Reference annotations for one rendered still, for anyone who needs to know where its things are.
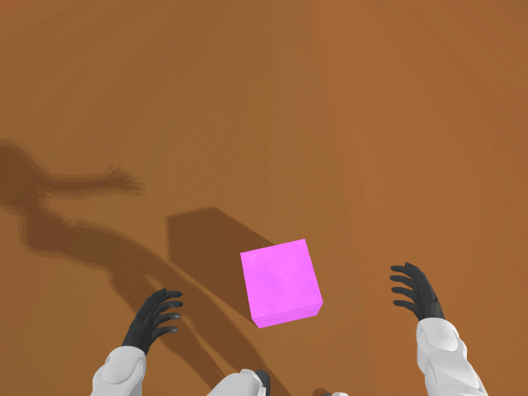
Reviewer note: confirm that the left robot thigh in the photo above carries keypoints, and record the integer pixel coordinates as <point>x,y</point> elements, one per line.
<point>238,384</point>

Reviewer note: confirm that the right robot hand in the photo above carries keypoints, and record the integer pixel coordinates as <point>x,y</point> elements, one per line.
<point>426,304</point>

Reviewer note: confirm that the left robot forearm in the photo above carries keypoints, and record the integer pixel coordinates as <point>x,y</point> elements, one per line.
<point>122,374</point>

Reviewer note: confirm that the left robot foot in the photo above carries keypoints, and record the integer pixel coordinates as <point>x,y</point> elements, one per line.
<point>265,379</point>

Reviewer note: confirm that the carton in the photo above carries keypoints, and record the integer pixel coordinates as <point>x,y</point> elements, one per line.
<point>281,283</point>

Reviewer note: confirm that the right robot forearm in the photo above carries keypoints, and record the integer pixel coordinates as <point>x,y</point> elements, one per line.
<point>442,358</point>

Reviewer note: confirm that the left robot hand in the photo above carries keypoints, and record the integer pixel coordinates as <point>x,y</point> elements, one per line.
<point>143,331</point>

